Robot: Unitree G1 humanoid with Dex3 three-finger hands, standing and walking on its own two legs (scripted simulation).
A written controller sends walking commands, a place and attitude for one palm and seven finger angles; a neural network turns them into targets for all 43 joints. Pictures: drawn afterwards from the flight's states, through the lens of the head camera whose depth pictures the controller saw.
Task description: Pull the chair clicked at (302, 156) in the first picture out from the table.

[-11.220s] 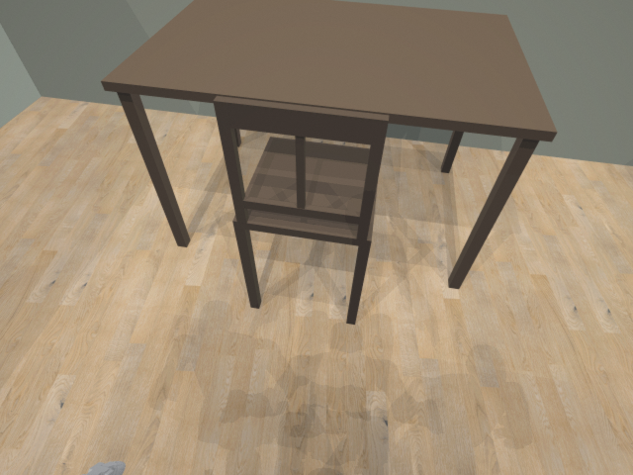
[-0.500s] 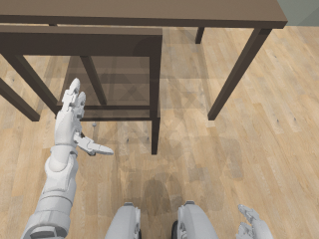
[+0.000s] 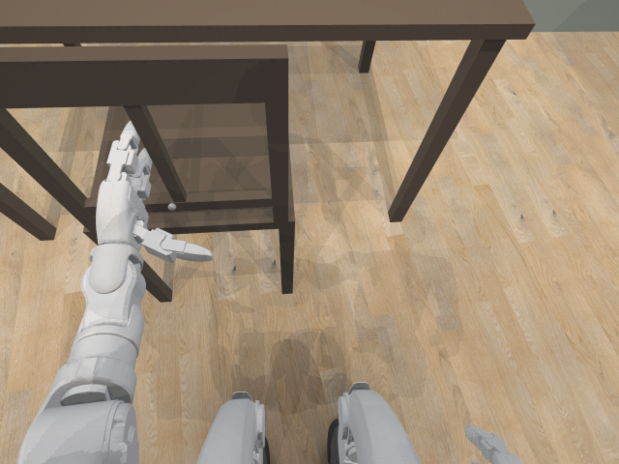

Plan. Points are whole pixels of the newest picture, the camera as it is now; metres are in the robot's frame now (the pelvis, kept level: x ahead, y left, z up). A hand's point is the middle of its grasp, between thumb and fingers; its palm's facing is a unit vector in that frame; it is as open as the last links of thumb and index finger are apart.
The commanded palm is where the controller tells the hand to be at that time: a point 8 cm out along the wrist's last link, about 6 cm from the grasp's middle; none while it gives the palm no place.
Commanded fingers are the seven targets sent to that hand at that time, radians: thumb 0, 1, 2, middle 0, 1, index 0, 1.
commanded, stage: push the fingers through the gap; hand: left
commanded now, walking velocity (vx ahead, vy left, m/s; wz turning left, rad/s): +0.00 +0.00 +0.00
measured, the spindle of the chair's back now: (160, 157) +0.53 +0.20 +0.00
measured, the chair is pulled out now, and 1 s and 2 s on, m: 0.00 0.00 0.00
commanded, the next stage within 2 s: hook a spindle and tug to test in 0.94 s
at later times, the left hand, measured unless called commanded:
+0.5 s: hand (170, 175) +0.48 +0.17 +0.02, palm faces +0.05 -1.00 -0.03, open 16.9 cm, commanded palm +0.45 +0.22 +0.02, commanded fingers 0.00 -0.50 0.30 -0.06 -0.08 -0.06 -0.08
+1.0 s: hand (172, 171) +0.49 +0.17 +0.02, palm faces +0.05 -1.00 -0.03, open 16.9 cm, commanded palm +0.46 +0.21 +0.02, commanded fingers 0.00 -0.50 0.30 -0.06 -0.08 -0.06 -0.08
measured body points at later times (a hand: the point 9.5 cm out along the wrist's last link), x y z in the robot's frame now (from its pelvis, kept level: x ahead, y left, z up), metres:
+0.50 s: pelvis +0.00 +0.00 -0.01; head +0.15 +0.02 +0.42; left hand +0.47 +0.23 +0.03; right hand +0.05 -0.26 -0.13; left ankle +0.02 +0.11 -0.62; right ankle +0.04 -0.11 -0.62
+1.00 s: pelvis +0.00 +0.01 +0.00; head +0.16 +0.03 +0.42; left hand +0.48 +0.23 +0.03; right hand +0.05 -0.25 -0.12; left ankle +0.02 +0.11 -0.62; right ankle +0.04 -0.11 -0.62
